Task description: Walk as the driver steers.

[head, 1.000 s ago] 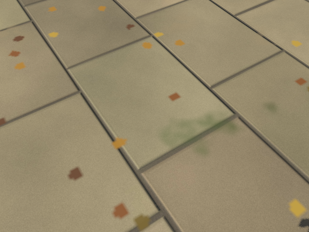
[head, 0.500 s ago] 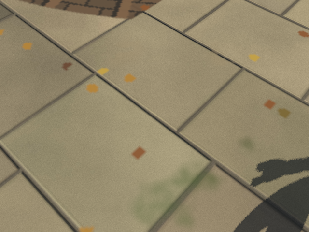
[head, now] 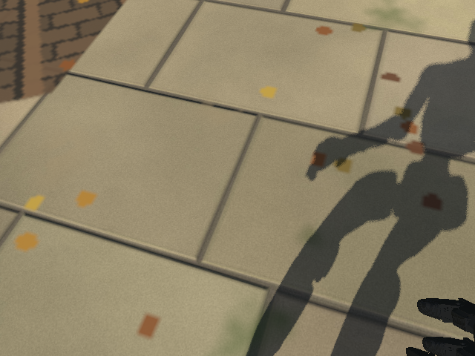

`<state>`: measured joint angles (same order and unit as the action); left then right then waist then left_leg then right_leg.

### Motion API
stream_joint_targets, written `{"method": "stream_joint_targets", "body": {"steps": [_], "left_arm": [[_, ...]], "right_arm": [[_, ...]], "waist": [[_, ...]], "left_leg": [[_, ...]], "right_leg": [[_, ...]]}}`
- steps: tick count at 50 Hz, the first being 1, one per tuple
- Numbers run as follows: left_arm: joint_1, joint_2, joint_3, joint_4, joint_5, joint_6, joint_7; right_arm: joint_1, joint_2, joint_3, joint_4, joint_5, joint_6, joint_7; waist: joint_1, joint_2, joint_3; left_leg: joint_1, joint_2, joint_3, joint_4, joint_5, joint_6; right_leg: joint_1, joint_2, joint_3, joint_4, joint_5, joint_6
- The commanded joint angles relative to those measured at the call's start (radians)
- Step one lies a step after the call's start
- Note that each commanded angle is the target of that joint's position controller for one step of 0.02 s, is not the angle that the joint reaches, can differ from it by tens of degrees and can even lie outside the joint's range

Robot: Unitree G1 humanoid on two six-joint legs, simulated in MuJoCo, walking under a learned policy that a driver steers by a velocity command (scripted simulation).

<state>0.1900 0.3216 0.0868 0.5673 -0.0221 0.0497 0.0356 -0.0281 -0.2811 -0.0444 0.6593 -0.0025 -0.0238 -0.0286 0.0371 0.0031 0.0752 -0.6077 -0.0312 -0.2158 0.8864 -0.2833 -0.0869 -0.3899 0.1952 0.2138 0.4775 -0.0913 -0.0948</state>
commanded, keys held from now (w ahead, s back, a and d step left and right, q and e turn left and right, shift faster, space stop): shift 0.68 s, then w+shift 0.32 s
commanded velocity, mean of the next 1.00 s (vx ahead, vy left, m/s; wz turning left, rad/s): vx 0.16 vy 0.00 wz -0.19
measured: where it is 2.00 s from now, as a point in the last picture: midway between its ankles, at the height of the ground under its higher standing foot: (254, 285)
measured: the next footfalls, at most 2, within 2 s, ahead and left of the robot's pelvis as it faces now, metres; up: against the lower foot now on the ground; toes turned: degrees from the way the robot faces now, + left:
left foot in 0.18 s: +0.14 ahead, +0.17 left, +0.00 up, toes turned -12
right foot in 0.52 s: +0.03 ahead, -0.07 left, +0.00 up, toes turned -6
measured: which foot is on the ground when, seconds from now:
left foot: up 0.00-0.16, down 0.18-0.72, up 0.74-0.96, down 0.98-1.00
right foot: down 0.00-0.18, up 0.20-0.50, down 0.52-0.98, up 1.00-1.00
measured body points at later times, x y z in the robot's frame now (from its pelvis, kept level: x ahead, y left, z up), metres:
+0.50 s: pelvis +0.04 +0.07 +0.00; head +0.07 +0.07 +0.45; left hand +0.23 +0.30 -0.10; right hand +0.14 -0.21 -0.10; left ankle +0.10 +0.18 -0.73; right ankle -0.01 -0.07 -0.73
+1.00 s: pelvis +0.13 +0.09 -0.01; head +0.14 +0.10 +0.44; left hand +0.22 +0.36 -0.13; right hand +0.24 -0.21 -0.09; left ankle +0.19 +0.19 -0.74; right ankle -0.01 -0.06 -0.72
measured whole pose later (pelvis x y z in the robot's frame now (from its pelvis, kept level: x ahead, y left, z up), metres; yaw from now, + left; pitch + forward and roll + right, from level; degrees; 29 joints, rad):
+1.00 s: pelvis +0.13 +0.09 -0.01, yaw -10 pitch +2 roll +0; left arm 0.42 0.30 0.07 0.75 0.03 -0.05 -0.02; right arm 0.21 -0.31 -0.06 0.70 -0.04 -0.06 0.04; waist 0.02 -0.03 -0.03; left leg -0.37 0.02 0.07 0.60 -0.28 0.03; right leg -0.14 -0.04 0.09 0.62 -0.47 -0.04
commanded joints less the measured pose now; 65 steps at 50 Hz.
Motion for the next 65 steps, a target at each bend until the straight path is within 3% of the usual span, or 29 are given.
{"method": "stream_joint_targets", "body": {"steps": [1, 5, 8, 9, 10, 11, 12, 14, 20, 25, 26, 27, 28, 29, 34, 35, 37, 39, 41, 45, 46, 48, 49, 50, 51, 52, 54, 56, 65], "left_arm": [[-0.034, 0.132, 0.039, -0.094, 0.008, 0.001, 0.012], [-0.019, 0.108, 0.021, -0.092, 0.022, -0.001, -0.004], [-0.035, 0.090, 0.008, -0.091, 0.011, -0.003, -0.011], [0.019, 0.050, -0.005, -0.083, 0.021, -0.006, -0.014], [0.086, 0.063, -0.002, -0.084, 0.014, -0.012, -0.018], [0.021, 0.152, 0.024, -0.094, 0.022, -0.027, -0.015], [-0.006, 0.192, 0.040, -0.078, 0.015, -0.028, -0.013], [0.002, 0.132, 0.027, -0.042, 0.018, -0.005, -0.007], [-0.040, -0.002, -0.027, -0.034, 0.012, -0.014, -0.019], [0.039, 0.024, -0.015, 0.035, 0.017, -0.026, -0.021], [0.042, 0.053, -0.014, 0.025, 0.032, -0.029, -0.017], [0.032, 0.117, -0.001, 0.030, 0.046, -0.030, -0.012], [0.025, 0.054, -0.013, 0.044, 0.048, -0.035, -0.021], [0.005, 0.001, -0.029, 0.037, 0.052, -0.043, -0.027], [0.041, 0.006, -0.034, 0.055, 0.041, -0.069, -0.021], [0.089, 0.028, -0.025, 0.066, 0.034, -0.065, -0.017], [0.176, 0.122, 0.002, 0.075, 0.020, -0.063, -0.017], [0.185, 0.142, 0.007, 0.086, 0.007, -0.092, -0.011], [0.168, 0.095, -0.005, 0.085, 0.002, -0.120, -0.014], [0.110, 0.114, 0.002, 0.065, -0.008, -0.120, -0.036], [0.123, 0.146, 0.017, 0.099, 0.066, -0.115, -0.052], [0.100, 0.106, 0.011, 0.103, 0.062, -0.113, -0.057], [0.062, 0.067, -0.001, 0.098, 0.072, -0.117, -0.056], [-0.013, -0.059, -0.036, 0.027, 0.063, -0.130, -0.053], [-0.006, -0.042, -0.036, -0.006, 0.050, -0.134, -0.047], [-0.012, -0.003, -0.028, -0.001, 0.047, -0.130, -0.052], [0.008, 0.041, -0.021, 0.051, 0.074, -0.126, -0.076], [0.035, 0.032, -0.028, 0.064, 0.084, -0.105, -0.097], [-0.269, -0.027, -0.061, -0.014, 0.056, -0.098, -0.112]], "right_arm": [[0.051, -0.082, -0.028, -0.032, 0.001, -0.001, -0.002], [0.036, -0.096, -0.032, -0.046, -0.003, -0.024, 0.013], [0.108, -0.106, -0.043, -0.030, -0.007, -0.039, 0.028], [0.100, -0.146, -0.048, -0.045, -0.026, -0.037, 0.026], [0.078, -0.210, -0.060, -0.055, -0.044, -0.022, 0.020], [0.139, -0.193, -0.066, -0.043, -0.044, -0.021, 0.019], [0.138, -0.165, -0.059, -0.049, -0.026, -0.019, 0.014], [0.109, -0.117, -0.039, -0.058, 0.000, -0.008, 0.007], [0.151, -0.102, -0.026, -0.034, -0.006, 0.024, 0.007], [0.220, -0.111, -0.023, -0.002, 0.015, 0.024, 0.008], [0.238, -0.097, -0.016, 0.003, 0.007, 0.010, 0.013], [0.251, -0.069, -0.009, -0.011, -0.012, -0.009, 0.022], [0.209, -0.044, -0.002, -0.012, -0.023, -0.020, 0.026], [0.170, -0.052, -0.004, -0.013, -0.026, -0.020, 0.028], [0.186, -0.046, -0.010, 0.006, -0.012, -0.006, 0.020], [0.209, -0.047, -0.013, 0.020, -0.007, -0.004, 0.018], [0.158, -0.066, -0.026, -0.004, 0.027, -0.016, 0.024], [0.081, -0.083, -0.035, -0.049, 0.062, -0.047, 0.034], [0.099, -0.065, -0.030, -0.046, 0.048, -0.075, 0.046], [0.134, -0.045, -0.015, -0.023, 0.026, -0.092, 0.072], [0.162, -0.050, -0.021, -0.022, -0.049, -0.041, 0.093], [0.368, -0.093, -0.044, 0.044, -0.039, -0.015, 0.079], [0.576, -0.137, -0.061, 0.097, -0.039, -0.024, 0.065], [0.740, -0.268, -0.079, 0.105, -0.065, -0.038, 0.052], [0.621, -0.261, -0.069, 0.071, -0.057, -0.041, 0.049], [0.488, -0.227, -0.062, 0.052, -0.048, -0.037, 0.049], [0.437, -0.135, -0.036, 0.046, -0.035, -0.050, 0.061], [0.405, -0.138, -0.034, 0.051, -0.026, -0.059, 0.047], [0.556, -0.088, -0.017, 0.155, -0.008, -0.084, 0.048]], "waist": [[-0.015, -0.125, -0.219], [0.017, -0.171, -0.209], [-0.028, -0.150, -0.189], [0.001, -0.017, -0.208], [0.052, 0.233, -0.163], [-0.012, 0.264, -0.161], [-0.023, 0.159, -0.153], [-0.021, 0.080, -0.131], [-0.063, 0.198, -0.144], [-0.044, 0.167, -0.150], [-0.048, 0.114, -0.170], [-0.091, -0.052, -0.182], [-0.075, -0.132, -0.181], [-0.061, -0.114, -0.145], [-0.055, -0.074, -0.060], [-0.038, -0.087, -0.094], [0.016, -0.190, 0.012], [0.030, -0.210, 0.138], [0.012, -0.144, 0.098], [-0.006, -0.150, -0.023], [-0.027, -0.163, -0.041], [-0.127, -0.074, -0.055], [-0.240, 0.054, -0.110], [-0.300, 0.380, -0.185], [-0.219, 0.307, -0.118], [-0.127, 0.147, -0.033], [-0.074, 0.012, -0.034], [-0.050, 0.126, -0.042], [-0.100, 0.038, 0.086]], "left_leg": [[0.096, -0.020, 0.066, -0.066, 0.068, -0.004], [0.172, -0.005, 0.087, -0.190, 0.024, 0.029], [0.356, 0.024, 0.103, -0.468, 0.203, 0.084], [0.454, 0.169, -0.036, -0.513, 0.314, 0.140], [0.483, 0.336, -0.209, -0.533, 0.540, 0.291], [0.432, 0.429, -0.367, -0.575, 0.489, 0.400], [0.418, 0.394, -0.309, -0.553, 0.398, 0.381], [0.401, 0.290, -0.170, -0.538, 0.302, 0.302], [0.440, 0.174, -0.013, -0.553, 0.197, 0.278], [0.394, 0.190, -0.044, -0.499, 0.213, 0.242], [0.332, 0.178, -0.021, -0.474, 0.192, 0.190], [0.286, 0.098, 0.084, -0.420, 0.143, 0.137], [0.355, 0.051, 0.153, -0.407, 0.076, 0.089], [0.385, 0.048, 0.152, -0.399, 0.088, 0.069], [0.387, 0.054, 0.139, -0.388, 0.140, 0.092], [0.367, 0.009, 0.190, -0.338, -0.039, 0.093], [0.136, -0.033, 0.274, -0.145, -0.225, 0.097], [-0.111, 0.068, 0.174, 0.050, -0.215, 0.146], [-0.236, 0.126, 0.146, 0.049, -0.139, 0.167], [0.154, 0.066, 0.264, -0.214, -0.009, 0.134], [0.290, 0.012, 0.337, -0.280, -0.023, 0.121], [0.599, -0.032, 0.378, -0.319, 0.006, 0.111], [0.806, 0.029, 0.288, -0.340, -0.077, 0.123], [0.880, 0.336, -0.204, -0.578, -0.561, 0.187], [0.756, 0.415, -0.641, -0.783, -0.764, 0.255], [0.695, 0.445, -0.554, -0.747, -0.722, 0.276], [0.541, 0.308, -0.237, -0.696, -0.404, 0.225], [0.469, 0.270, -0.195, -0.784, -0.403, 0.258], [0.538, 0.197, 0.138, -0.875, 0.262, 0.262]], "right_leg": [[0.137, -0.231, 0.258, -0.096, -0.001, -0.092], [0.169, -0.261, 0.314, -0.035, 0.098, -0.102], [0.135, -0.226, 0.323, 0.028, 0.059, -0.056], [0.073, -0.159, 0.252, 0.147, -0.216, -0.001], [-0.063, 0.005, 0.068, 0.338, -0.545, 0.075], [-0.145, -0.030, 0.010, 0.554, -0.578, 0.128], [-0.154, -0.069, 0.015, 0.669, -0.503, 0.147], [-0.157, -0.077, -0.006, 0.761, -0.416, 0.176], [-0.004, -0.170, -0.167, 0.335, -0.391, 0.188], [0.222, -0.169, -0.187, -0.106, -0.118, 0.120], [0.306, -0.230, -0.121, -0.093, -0.035, 0.089], [0.307, -0.304, -0.048, -0.022, 0.067, 0.037], [0.196, -0.305, -0.037, -0.046, -0.071, 0.002], [0.140, -0.292, -0.037, -0.071, -0.168, 0.011], [0.065, -0.253, -0.069, -0.064, -0.196, 0.058], [0.093, -0.246, -0.061, -0.087, -0.397, 0.036], [0.112, -0.398, 0.195, -0.260, -0.856, -0.083], [0.153, -0.550, 0.425, -0.371, -0.860, -0.181], [0.313, -0.540, 0.364, -0.338, -0.675, -0.161], [0.177, -0.395, 0.056, -0.305, -0.399, -0.089], [0.114, -0.346, -0.008, -0.304, -0.459, -0.078], [-0.064, -0.308, -0.057, -0.145, -0.439, -0.062], [-0.189, -0.246, -0.128, 0.154, -0.320, -0.046], [-0.389, -0.138, -0.202, 0.613, -0.469, -0.001], [-0.543, -0.086, -0.043, 0.774, -0.416, -0.018], [-0.606, -0.193, -0.055, 0.825, -0.277, -0.027], [-0.428, -0.290, -0.116, 0.706, -0.166, -0.003], [-0.395, -0.302, -0.164, 0.693, -0.105, 0.045], [-0.348, -0.265, -0.288, 0.229, 0.153, 0.056]]}}
Velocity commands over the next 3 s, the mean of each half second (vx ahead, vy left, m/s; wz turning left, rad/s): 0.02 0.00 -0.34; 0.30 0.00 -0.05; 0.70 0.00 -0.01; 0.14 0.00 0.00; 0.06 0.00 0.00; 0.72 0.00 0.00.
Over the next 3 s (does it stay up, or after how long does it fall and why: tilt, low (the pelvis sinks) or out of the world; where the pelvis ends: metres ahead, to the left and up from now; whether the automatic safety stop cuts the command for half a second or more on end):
stays up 0.86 0.07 0.01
